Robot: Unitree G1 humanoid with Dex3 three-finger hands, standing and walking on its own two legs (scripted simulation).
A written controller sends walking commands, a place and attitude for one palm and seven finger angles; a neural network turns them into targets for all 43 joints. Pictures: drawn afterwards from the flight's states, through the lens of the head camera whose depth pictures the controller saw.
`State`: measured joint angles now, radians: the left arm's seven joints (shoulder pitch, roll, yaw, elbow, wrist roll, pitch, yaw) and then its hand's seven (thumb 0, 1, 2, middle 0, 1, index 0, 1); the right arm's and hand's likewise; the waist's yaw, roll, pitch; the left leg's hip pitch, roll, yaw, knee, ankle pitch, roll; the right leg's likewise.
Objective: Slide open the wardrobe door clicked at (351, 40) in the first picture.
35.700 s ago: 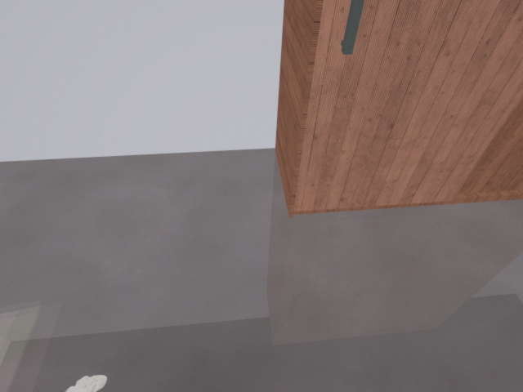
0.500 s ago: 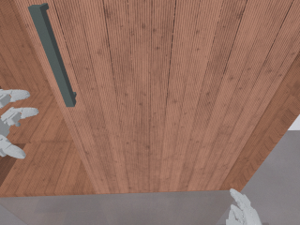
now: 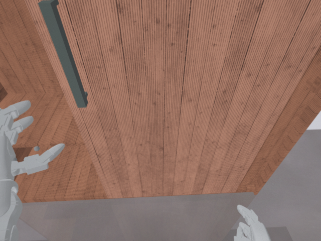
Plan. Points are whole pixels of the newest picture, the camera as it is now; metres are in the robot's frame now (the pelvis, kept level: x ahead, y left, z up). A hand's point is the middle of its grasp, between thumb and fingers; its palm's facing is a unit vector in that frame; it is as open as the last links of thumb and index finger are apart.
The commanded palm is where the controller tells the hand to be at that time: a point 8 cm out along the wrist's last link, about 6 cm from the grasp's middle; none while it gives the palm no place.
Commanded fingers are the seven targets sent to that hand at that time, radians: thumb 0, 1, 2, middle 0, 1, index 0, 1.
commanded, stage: draw the hand back to the body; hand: left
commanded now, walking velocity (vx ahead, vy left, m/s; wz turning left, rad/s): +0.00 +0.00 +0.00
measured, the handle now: (70, 59) +0.50 +0.32 +0.22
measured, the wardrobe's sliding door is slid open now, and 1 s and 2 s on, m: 0.65 0.65 0.65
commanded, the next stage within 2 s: step back with the hand held close in 0.62 s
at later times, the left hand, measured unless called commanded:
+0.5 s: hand (24, 199) +0.13 +0.24 +0.17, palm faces +0.50 -0.82 -0.29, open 7.5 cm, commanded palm +0.09 +0.28 +0.17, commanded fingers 0.00 0.90 0.90 -0.20 -0.30 -0.20 -0.30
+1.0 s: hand out of the picture +0.07 +0.25 +0.17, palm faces +0.44 -0.86 -0.26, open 7.4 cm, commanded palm +0.00 +0.29 +0.18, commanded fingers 0.00 0.90 0.90 -0.20 -0.30 -0.20 -0.30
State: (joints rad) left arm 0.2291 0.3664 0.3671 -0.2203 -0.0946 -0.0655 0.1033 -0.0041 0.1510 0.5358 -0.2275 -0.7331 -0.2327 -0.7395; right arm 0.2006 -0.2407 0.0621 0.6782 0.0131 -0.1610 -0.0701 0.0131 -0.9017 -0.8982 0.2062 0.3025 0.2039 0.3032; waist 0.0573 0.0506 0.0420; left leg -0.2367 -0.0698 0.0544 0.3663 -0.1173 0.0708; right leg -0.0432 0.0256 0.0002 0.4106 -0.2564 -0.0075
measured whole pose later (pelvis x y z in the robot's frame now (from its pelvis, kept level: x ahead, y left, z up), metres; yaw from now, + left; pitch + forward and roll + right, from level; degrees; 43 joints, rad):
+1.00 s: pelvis -0.15 +0.00 -0.03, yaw -2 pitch -9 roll -2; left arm 0.33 0.38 0.36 -0.45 -0.05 -0.19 0.14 0.01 0.89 0.90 -0.20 -0.30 -0.21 -0.30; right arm 0.19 -0.23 0.03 0.63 -0.01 -0.15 -0.07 0.01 -0.90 -0.90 0.20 0.30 0.20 0.30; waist 0.04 -0.03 0.09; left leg -0.31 0.01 -0.01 0.71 -0.25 0.03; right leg -0.40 0.00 -0.04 0.85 -0.37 -0.01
